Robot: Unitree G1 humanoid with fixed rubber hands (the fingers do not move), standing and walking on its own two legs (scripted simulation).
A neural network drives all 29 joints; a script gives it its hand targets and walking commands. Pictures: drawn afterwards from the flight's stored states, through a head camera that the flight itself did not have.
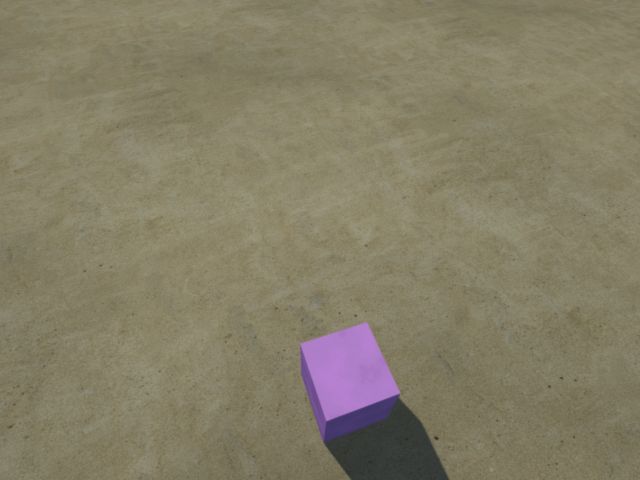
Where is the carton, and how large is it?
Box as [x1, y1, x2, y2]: [300, 322, 399, 442]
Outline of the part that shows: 366,322 300,344 301,374 323,442 386,418 399,394 399,391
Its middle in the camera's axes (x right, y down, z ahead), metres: +0.07 +0.43 +1.12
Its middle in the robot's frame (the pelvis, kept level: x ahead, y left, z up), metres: +0.46 -0.06 -0.66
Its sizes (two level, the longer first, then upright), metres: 0.212 0.203 0.231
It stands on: the floor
